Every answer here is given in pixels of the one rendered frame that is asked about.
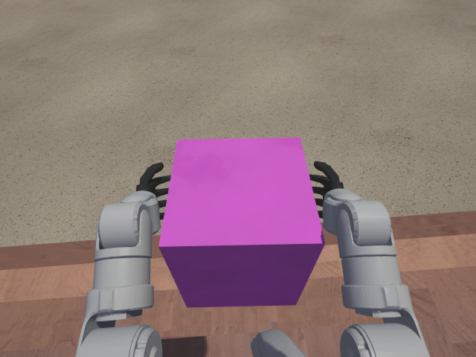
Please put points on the robot right upper arm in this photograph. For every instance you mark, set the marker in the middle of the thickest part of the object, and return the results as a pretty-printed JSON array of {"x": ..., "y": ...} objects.
[{"x": 381, "y": 340}]

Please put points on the robot right forearm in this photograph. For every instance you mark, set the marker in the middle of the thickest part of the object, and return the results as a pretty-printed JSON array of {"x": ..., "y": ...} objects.
[{"x": 372, "y": 282}]

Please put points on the right robot thigh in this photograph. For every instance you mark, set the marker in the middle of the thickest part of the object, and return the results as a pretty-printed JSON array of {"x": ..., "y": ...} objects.
[{"x": 274, "y": 343}]

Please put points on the left robot hand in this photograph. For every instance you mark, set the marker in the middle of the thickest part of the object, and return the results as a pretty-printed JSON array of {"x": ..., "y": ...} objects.
[{"x": 147, "y": 183}]

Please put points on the robot left upper arm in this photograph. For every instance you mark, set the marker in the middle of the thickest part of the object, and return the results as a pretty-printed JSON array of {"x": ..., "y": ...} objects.
[{"x": 128, "y": 341}]

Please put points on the right robot hand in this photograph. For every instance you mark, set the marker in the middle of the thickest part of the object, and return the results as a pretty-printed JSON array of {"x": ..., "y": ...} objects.
[{"x": 330, "y": 182}]

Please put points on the carton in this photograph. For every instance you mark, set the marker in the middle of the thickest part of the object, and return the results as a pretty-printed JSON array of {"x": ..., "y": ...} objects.
[{"x": 241, "y": 225}]

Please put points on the robot left forearm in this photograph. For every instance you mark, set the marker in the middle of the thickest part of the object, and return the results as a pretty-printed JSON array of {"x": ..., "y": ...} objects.
[{"x": 121, "y": 287}]

